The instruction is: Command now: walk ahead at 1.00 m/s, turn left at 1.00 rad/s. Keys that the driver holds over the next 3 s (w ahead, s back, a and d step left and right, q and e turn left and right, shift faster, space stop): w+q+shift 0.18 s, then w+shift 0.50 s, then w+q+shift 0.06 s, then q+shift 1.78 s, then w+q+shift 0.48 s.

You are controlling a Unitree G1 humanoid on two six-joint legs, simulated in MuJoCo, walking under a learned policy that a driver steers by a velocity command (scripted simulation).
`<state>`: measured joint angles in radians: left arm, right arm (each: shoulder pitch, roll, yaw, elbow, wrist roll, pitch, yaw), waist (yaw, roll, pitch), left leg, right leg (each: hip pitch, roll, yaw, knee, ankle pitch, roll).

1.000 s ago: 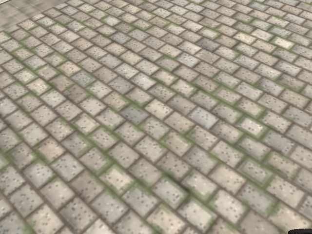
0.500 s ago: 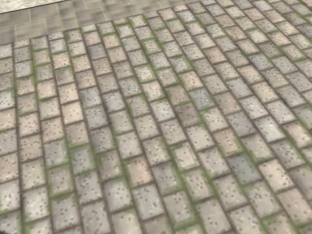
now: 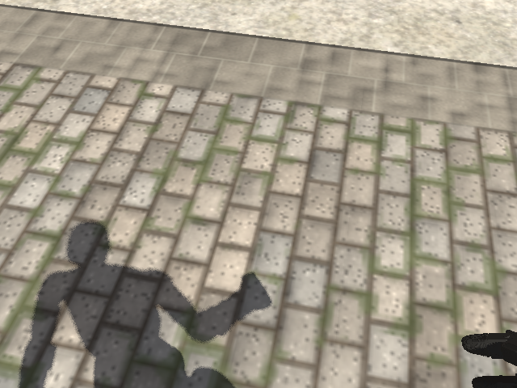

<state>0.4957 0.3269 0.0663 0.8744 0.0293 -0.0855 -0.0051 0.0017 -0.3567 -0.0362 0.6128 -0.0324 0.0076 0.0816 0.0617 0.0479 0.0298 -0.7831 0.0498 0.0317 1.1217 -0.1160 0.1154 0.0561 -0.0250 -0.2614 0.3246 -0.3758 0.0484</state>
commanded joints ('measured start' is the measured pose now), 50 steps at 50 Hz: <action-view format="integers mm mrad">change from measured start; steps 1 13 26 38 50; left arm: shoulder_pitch -118 -233 -486 -119 -268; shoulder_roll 80 82 54 22 46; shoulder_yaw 2 -27 -40 -8 0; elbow -68 -255 -317 -61 -180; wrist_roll -2 17 1 -1 -28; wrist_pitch -34 0 26 -24 9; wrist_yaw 4 9 -24 -12 56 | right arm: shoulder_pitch -95 325 462 223 497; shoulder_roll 22 -136 -135 44 -136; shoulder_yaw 27 -73 -53 24 -88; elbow -91 104 237 125 147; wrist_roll -1 3 27 -5 64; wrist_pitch -8 -39 -127 -60 -49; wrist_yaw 26 -102 -82 -43 -59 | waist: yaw -77 -67 -107 -88 -219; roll -80 -143 -22 -53 116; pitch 139 -19 3 92 -136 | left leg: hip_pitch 116 772 823 83 941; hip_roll -1 123 34 -2 -40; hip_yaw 82 -621 -228 -177 -170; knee -234 -878 -900 150 -625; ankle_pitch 104 -163 822 -147 570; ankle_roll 34 263 90 -17 69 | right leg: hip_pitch -179 -804 -456 -279 -463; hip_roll -191 -111 20 -232 58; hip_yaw -17 308 158 482 107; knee -237 1069 232 -196 919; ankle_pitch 572 14 448 135 -76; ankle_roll -75 -19 -124 -229 28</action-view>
